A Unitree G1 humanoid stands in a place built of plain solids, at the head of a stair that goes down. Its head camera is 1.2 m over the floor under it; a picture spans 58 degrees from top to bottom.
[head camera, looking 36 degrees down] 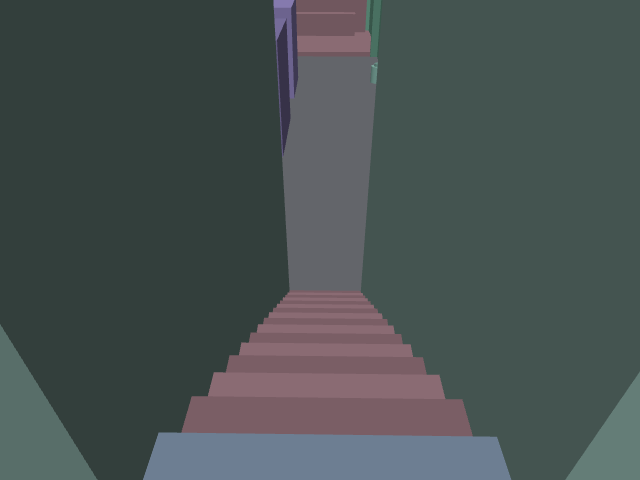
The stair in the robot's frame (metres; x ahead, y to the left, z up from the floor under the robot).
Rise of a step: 0.19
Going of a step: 0.25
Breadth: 1.00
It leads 1 degrees to the right of straight ahead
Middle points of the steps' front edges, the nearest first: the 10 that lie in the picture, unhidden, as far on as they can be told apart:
0.69 -0.02 0.00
0.94 -0.02 -0.19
1.19 -0.03 -0.38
1.44 -0.03 -0.58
1.69 -0.03 -0.77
1.94 -0.04 -0.96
2.19 -0.04 -1.15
2.44 -0.04 -1.35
2.69 -0.05 -1.54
2.94 -0.05 -1.73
